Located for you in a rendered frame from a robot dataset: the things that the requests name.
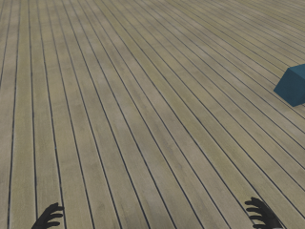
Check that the right robot hand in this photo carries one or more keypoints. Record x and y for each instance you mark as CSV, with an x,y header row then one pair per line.
x,y
267,216

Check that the carton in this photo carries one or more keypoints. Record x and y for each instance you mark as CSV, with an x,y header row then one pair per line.
x,y
291,86

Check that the left robot hand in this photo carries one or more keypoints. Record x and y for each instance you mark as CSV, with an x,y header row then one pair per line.
x,y
42,222

